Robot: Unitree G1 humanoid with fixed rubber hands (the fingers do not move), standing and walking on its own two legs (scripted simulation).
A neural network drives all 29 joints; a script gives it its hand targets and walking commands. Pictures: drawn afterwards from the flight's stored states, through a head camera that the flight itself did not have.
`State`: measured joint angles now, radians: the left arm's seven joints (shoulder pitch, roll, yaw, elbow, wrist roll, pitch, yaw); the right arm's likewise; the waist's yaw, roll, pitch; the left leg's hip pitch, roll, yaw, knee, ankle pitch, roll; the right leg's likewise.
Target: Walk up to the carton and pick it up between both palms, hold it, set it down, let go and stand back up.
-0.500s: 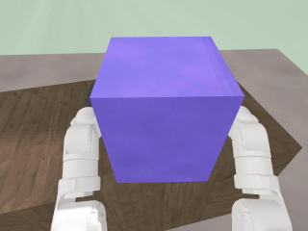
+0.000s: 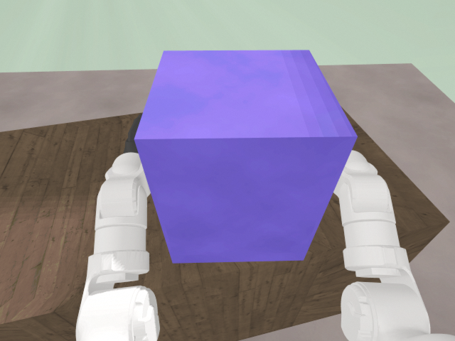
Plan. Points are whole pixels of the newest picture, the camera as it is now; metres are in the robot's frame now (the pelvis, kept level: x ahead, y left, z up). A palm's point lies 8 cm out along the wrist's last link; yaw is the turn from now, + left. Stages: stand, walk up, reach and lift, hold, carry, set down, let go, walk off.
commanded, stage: hold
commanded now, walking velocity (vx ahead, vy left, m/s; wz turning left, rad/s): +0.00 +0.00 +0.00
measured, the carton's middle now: (237, 161) +0.39 +0.00 +0.14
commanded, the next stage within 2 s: none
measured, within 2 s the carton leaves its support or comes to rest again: neither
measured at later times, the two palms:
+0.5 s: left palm (133, 156) +0.37 +0.17 +0.18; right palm (339, 154) +0.36 -0.17 +0.17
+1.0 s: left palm (121, 174) +0.32 +0.18 +0.18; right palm (344, 170) +0.32 -0.16 +0.17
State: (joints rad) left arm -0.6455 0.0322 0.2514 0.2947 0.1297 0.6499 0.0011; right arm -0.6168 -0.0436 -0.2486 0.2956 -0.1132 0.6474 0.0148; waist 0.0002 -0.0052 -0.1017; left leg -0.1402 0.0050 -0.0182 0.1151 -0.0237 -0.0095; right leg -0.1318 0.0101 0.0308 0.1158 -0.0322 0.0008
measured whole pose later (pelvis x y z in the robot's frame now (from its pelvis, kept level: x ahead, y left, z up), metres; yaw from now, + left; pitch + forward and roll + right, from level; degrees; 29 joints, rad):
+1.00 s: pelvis -0.03 +0.00 +0.00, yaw +0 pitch +0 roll +0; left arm -0.57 0.03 0.21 0.13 0.09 0.77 0.01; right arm -0.54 -0.03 -0.23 0.12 -0.08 0.78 0.00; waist 0.01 0.00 -0.11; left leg -0.12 0.00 -0.02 0.11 0.01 0.00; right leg -0.12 0.00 0.03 0.12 0.00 0.01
